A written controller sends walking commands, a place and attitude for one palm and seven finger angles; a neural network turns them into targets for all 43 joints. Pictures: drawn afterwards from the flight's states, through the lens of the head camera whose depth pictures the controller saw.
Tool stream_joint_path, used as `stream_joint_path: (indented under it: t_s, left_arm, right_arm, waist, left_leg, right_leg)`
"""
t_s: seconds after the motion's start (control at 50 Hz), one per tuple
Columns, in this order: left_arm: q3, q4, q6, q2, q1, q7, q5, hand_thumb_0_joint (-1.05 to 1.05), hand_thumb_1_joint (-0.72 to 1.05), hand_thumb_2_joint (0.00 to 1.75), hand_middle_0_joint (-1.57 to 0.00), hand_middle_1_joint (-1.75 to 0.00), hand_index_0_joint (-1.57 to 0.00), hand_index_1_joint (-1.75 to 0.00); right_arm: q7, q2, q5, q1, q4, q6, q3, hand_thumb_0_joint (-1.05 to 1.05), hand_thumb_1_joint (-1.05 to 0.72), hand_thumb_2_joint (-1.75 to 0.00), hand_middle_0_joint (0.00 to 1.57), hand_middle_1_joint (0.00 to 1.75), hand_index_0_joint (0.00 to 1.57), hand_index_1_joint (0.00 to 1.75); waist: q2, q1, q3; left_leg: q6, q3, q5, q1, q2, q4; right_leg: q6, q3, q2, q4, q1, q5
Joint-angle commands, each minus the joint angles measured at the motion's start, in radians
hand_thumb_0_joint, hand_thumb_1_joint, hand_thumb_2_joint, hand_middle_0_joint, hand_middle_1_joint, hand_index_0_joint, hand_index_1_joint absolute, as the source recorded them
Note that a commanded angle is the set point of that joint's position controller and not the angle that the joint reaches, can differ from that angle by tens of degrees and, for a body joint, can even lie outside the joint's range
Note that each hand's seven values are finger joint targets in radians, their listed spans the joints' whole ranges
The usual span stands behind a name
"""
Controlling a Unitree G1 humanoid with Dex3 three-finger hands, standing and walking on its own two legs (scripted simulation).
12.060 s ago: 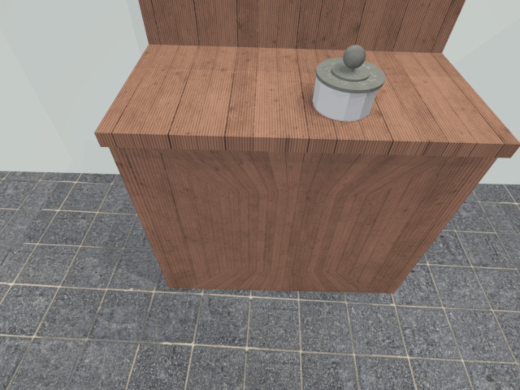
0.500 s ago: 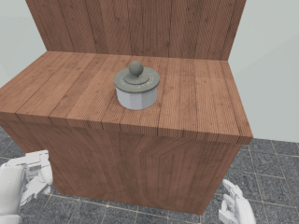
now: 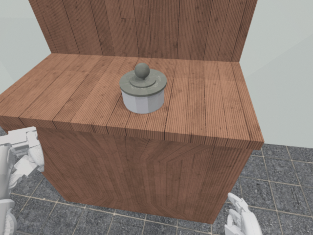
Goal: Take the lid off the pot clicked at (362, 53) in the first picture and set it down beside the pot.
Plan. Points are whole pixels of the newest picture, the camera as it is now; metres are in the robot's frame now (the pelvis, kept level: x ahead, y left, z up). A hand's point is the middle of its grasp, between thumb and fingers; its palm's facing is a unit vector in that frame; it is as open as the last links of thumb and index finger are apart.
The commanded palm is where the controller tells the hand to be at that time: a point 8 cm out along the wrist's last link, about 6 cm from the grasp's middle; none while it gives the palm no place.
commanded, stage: reach forward and open the fingers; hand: left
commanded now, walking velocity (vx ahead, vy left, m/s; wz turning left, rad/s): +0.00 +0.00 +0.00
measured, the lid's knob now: (142, 70) +0.54 +0.13 +0.17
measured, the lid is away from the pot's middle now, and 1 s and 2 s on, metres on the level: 0.00 0.00 0.00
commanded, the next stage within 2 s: move the open hand above the knob in 1.34 s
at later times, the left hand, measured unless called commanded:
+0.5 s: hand (41, 139) +0.22 +0.26 +0.20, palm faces +0.14 -0.03 -0.99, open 3.8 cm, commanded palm +0.18 +0.26 +0.26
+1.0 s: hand (51, 117) +0.25 +0.24 +0.23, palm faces +0.00 +0.03 -1.00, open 9.6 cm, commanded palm +0.22 +0.24 +0.30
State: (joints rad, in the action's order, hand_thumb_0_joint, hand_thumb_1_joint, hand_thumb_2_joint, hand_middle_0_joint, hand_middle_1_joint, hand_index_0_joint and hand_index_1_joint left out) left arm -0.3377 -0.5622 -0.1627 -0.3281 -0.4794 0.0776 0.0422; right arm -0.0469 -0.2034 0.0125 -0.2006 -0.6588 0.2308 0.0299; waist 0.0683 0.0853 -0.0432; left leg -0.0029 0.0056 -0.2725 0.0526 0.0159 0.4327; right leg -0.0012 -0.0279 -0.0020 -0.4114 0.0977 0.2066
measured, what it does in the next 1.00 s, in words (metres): stands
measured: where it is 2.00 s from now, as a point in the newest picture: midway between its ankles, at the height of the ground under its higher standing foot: outside the picture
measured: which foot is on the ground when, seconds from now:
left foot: down 0.00-1.00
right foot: down 0.00-1.00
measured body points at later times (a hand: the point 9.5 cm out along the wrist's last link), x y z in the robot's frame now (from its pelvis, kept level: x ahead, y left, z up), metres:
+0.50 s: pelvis -0.01 +0.00 +0.00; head -0.04 -0.06 +0.44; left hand +0.20 +0.26 +0.25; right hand +0.24 -0.19 -0.08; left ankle -0.02 +0.12 -0.74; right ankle +0.02 -0.12 -0.74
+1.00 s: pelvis -0.04 +0.00 +0.00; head -0.06 -0.06 +0.44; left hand +0.24 +0.24 +0.28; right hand +0.17 -0.22 -0.10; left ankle -0.02 +0.12 -0.74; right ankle +0.02 -0.12 -0.74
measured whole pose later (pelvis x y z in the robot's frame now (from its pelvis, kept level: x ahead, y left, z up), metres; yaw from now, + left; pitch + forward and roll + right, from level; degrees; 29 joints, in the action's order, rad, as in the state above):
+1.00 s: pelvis -0.04 +0.00 +0.00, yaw +1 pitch -4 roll +1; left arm -0.08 -0.17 0.11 -0.74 0.26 -0.47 -0.72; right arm -0.01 -0.31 -0.05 -0.14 -0.60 -0.01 0.04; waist 0.13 0.07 -0.01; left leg 0.00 0.00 -0.19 0.17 -0.02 0.43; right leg 0.00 -0.03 -0.04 -0.47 0.24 0.16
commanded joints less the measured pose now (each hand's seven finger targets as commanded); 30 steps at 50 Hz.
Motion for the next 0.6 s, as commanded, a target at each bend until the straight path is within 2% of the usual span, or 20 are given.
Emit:
stream_joint_path:
  t_s: [0.0,0.02,0.04,0.06,0.1,0.14,0.18,0.22,0.24,0.28,0.32,0.34,0.4,0.42,0.44,0.48,0.5,0.52,0.54,0.58]
  left_arm:
    - [-0.074,-0.217,0.037,-0.350,0.126,0.067,-0.353,0.00,0.87,0.92,-1.29,-1.46,-1.29,-1.46]
    - [-0.069,-0.271,0.092,-0.296,0.152,0.089,-0.359,0.00,0.85,0.94,-1.29,-1.43,-1.29,-1.43]
    - [-0.072,-0.255,0.131,-0.319,0.150,0.106,-0.451,0.00,0.82,0.96,-1.28,-1.39,-1.28,-1.39]
    - [-0.072,-0.258,0.171,-0.338,0.113,0.116,-0.512,0.00,0.79,0.98,-1.28,-1.36,-1.28,-1.36]
    - [-0.075,-0.242,0.239,-0.395,0.142,0.114,-0.623,0.00,0.74,1.03,-1.27,-1.29,-1.27,-1.29]
    - [-0.039,-0.236,0.286,-0.420,0.231,0.078,-0.697,0.00,0.68,1.07,-1.25,-1.22,-1.25,-1.22]
    - [-0.026,-0.150,0.317,-0.445,0.240,0.035,-0.744,0.00,0.62,1.11,-1.24,-1.15,-1.24,-1.15]
    - [-0.017,-0.140,0.338,-0.469,0.285,-0.021,-0.749,0.00,0.56,1.15,-1.22,-1.07,-1.22,-1.07]
    - [0.003,-0.129,0.337,-0.486,0.358,-0.050,-0.763,0.00,0.53,1.17,-1.22,-1.04,-1.22,-1.04]
    - [0.020,-0.072,0.342,-0.500,0.402,-0.100,-0.769,0.00,0.46,1.22,-1.20,-0.97,-1.20,-0.97]
    - [0.014,-0.097,0.350,-0.521,0.428,-0.152,-0.760,0.00,0.39,1.26,-1.18,-0.90,-1.18,-0.90]
    - [0.031,-0.100,0.343,-0.541,0.503,-0.178,-0.771,0.00,0.35,1.28,-1.17,-0.86,-1.17,-0.86]
    - [0.013,-0.003,0.345,-0.589,0.559,-0.243,-0.784,0.00,0.24,1.34,-1.14,-0.76,-1.14,-0.76]
    - [-0.001,0.007,0.352,-0.593,0.529,-0.265,-0.776,0.00,0.21,1.36,-1.13,-0.72,-1.13,-0.72]
    - [0.025,0.000,0.343,-0.597,0.613,-0.290,-0.781,0.00,0.17,1.38,-1.12,-0.68,-1.12,-0.68]
    - [0.059,0.040,0.334,-0.585,0.677,-0.324,-0.780,0.00,0.10,1.42,-1.10,-0.61,-1.10,-0.61]
    - [0.050,0.047,0.328,-0.602,0.692,-0.339,-0.782,0.00,0.06,1.45,-1.09,-0.58,-1.09,-0.58]
    - [0.041,0.060,0.336,-0.600,0.658,-0.354,-0.774,0.00,0.02,1.47,-1.08,-0.54,-1.08,-0.54]
    - [0.042,0.075,0.326,-0.629,0.730,-0.371,-0.781,0.00,-0.01,1.49,-1.07,-0.51,-1.07,-0.51]
    - [0.043,0.081,0.313,-0.645,0.777,-0.395,-0.780,0.00,-0.08,1.53,-1.04,-0.44,-1.04,-0.44]
  right_arm:
    - [0.003,-0.167,0.017,0.201,0.200,0.000,-0.025,0.00,-0.90,-0.90,0.20,0.30,0.20,0.30]
    - [0.019,-0.131,-0.001,0.232,0.247,-0.033,-0.028,0.00,-0.90,-0.90,0.20,0.30,0.20,0.30]
    - [0.027,-0.138,0.000,0.217,0.236,-0.061,-0.039,0.00,-0.90,-0.90,0.20,0.30,0.20,0.30]
    - [0.036,-0.145,0.000,0.220,0.248,-0.089,-0.043,0.00,-0.90,-0.90,0.20,0.30,0.20,0.30]
    - [0.047,-0.158,-0.004,0.238,0.260,-0.144,-0.045,0.00,-0.90,-0.90,0.20,0.30,0.20,0.30]
    - [0.052,-0.160,-0.019,0.279,0.270,-0.177,-0.046,0.00,-0.90,-0.90,0.20,0.30,0.20,0.30]
    - [0.048,-0.166,-0.029,0.285,0.256,-0.197,-0.051,0.00,-0.90,-0.90,0.20,0.30,0.20,0.30]
    - [0.048,-0.164,-0.051,0.328,0.268,-0.202,-0.045,0.00,-0.90,-0.90,0.20,0.30,0.20,0.30]
    - [0.042,-0.165,-0.045,0.312,0.248,-0.207,-0.043,0.00,-0.90,-0.90,0.20,0.30,0.20,0.30]
    - [0.032,-0.167,-0.046,0.305,0.236,-0.209,-0.042,0.00,-0.90,-0.90,0.20,0.30,0.20,0.30]
    - [0.035,-0.163,-0.057,0.335,0.253,-0.202,-0.033,0.00,-0.90,-0.90,0.20,0.30,0.20,0.30]
    - [0.032,-0.163,-0.047,0.320,0.236,-0.204,-0.029,0.00,-0.90,-0.90,0.20,0.30,0.20,0.30]
    - [0.028,-0.167,-0.044,0.307,0.219,-0.211,-0.026,0.00,-0.90,-0.90,0.20,0.30,0.20,0.30]
    - [0.034,-0.165,-0.053,0.329,0.235,-0.209,-0.020,0.00,-0.90,-0.90,0.20,0.30,0.20,0.30]
    - [0.034,-0.165,-0.047,0.321,0.223,-0.217,-0.017,0.00,-0.90,-0.90,0.20,0.30,0.20,0.30]
    - [0.031,-0.166,-0.048,0.316,0.229,-0.216,-0.015,0.00,-0.90,-0.90,0.20,0.30,0.20,0.30]
    - [0.032,-0.167,-0.046,0.310,0.230,-0.214,-0.016,0.00,-0.90,-0.90,0.20,0.30,0.20,0.30]
    - [0.036,-0.165,-0.055,0.329,0.244,-0.209,-0.014,0.00,-0.90,-0.90,0.20,0.30,0.20,0.30]
    - [0.035,-0.168,-0.047,0.311,0.228,-0.213,-0.009,0.00,-0.90,-0.90,0.20,0.30,0.20,0.30]
    - [0.033,-0.170,-0.047,0.311,0.240,-0.211,-0.011,0.00,-0.90,-0.90,0.20,0.30,0.20,0.30]
  waist:
    - [0.036,0.018,0.045]
    - [0.068,0.023,0.021]
    - [0.103,0.040,0.065]
    - [0.103,0.051,0.095]
    - [0.018,0.048,0.142]
    - [-0.004,0.036,0.176]
    - [-0.052,0.033,0.181]
    - [-0.032,0.031,0.205]
    - [-0.040,0.024,0.205]
    - [-0.053,0.021,0.188]
    - [-0.016,0.027,0.224]
    - [-0.008,0.023,0.236]
    - [-0.035,0.021,0.173]
    - [-0.007,0.024,0.173]
    - [-0.018,0.016,0.184]
    - [-0.015,0.010,0.168]
    - [-0.012,0.013,0.174]
    - [0.025,0.014,0.180]
    - [-0.007,0.011,0.196]
    - [0.003,0.014,0.209]
  left_leg:
    - [0.008,0.029,0.149,0.197,-0.032,-0.062]
    - [0.002,0.030,0.148,0.227,-0.031,-0.064]
    - [0.000,0.036,0.134,0.228,-0.032,-0.061]
    - [0.003,0.040,0.137,0.224,-0.033,-0.047]
    - [0.011,0.038,0.148,0.219,-0.041,-0.025]
    - [0.015,0.030,0.157,0.203,-0.043,-0.015]
    - [0.023,0.022,0.186,0.179,-0.045,-0.011]
    - [0.023,0.011,0.204,0.151,-0.047,-0.012]
    - [0.025,0.010,0.213,0.149,-0.050,-0.023]
    - [0.028,0.004,0.232,0.134,-0.051,-0.036]
    - [0.026,-0.005,0.272,0.099,-0.049,-0.033]
    - [0.026,-0.004,0.292,0.100,-0.054,-0.044]
    - [0.026,-0.001,0.277,0.114,-0.051,-0.061]
    - [0.023,-0.008,0.287,0.110,-0.048,-0.056]
    - [0.023,0.001,0.278,0.116,-0.054,-0.063]
    - [0.024,0.003,0.240,0.120,-0.053,-0.074]
    - [0.024,0.000,0.242,0.119,-0.055,-0.076]
    - [0.023,-0.003,0.242,0.109,-0.053,-0.065]
    - [0.024,0.002,0.229,0.125,-0.058,-0.074]
    - [0.027,0.004,0.216,0.124,-0.061,-0.077]
  right_leg:
    - [-0.004,-0.017,0.003,0.001,0.049,-0.050]
    - [-0.014,-0.033,-0.002,-0.015,0.046,-0.032]
    - [-0.023,-0.027,-0.001,-0.034,0.037,-0.006]
    - [-0.026,-0.021,0.002,-0.037,0.034,-0.005]
    - [-0.024,-0.002,0.003,-0.038,0.029,-0.011]
    - [-0.019,0.001,0.002,-0.039,0.030,-0.016]
    - [-0.013,0.001,0.002,-0.033,0.033,-0.056]
    - [-0.009,0.007,0.008,-0.030,0.017,-0.090]
    - [-0.007,-0.002,-0.001,-0.026,0.006,-0.096]
    - [-0.003,-0.007,-0.001,-0.016,0.005,-0.118]
    - [-0.004,0.002,0.010,-0.014,-0.017,-0.157]
    - [-0.005,-0.009,-0.002,-0.015,-0.036,-0.168]
    - [-0.003,-0.010,0.004,0.007,-0.018,-0.153]
    - [-0.007,-0.003,0.016,0.011,-0.014,-0.160]
    - [-0.005,-0.010,0.003,0.011,-0.026,-0.146]
    - [-0.001,-0.012,0.006,0.022,-0.002,-0.105]
    - [-0.002,-0.014,0.006,0.023,-0.005,-0.104]
    - [-0.005,-0.003,0.019,0.028,0.007,-0.104]
    - [-0.003,-0.013,0.005,0.025,-0.013,-0.084]
    - [-0.001,-0.009,0.005,0.028,-0.013,-0.072]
